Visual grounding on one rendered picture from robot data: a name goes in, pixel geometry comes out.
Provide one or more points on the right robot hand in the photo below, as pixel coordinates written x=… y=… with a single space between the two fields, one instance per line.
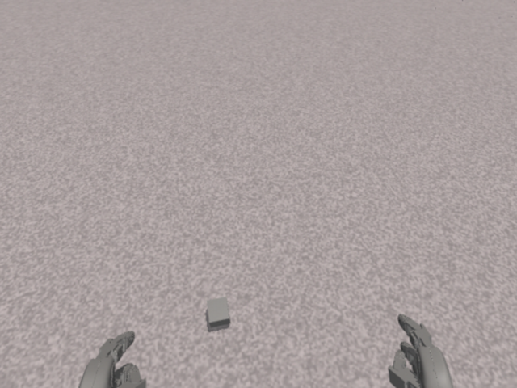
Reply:
x=430 y=369

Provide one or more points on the left robot hand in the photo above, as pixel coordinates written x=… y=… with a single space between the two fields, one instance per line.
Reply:
x=100 y=372

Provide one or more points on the small box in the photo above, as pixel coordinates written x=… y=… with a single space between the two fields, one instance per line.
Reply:
x=218 y=312

